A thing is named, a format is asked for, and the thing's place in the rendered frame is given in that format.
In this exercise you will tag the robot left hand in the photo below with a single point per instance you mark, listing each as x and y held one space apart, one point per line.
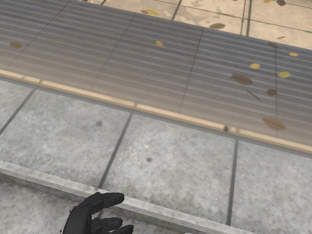
80 218

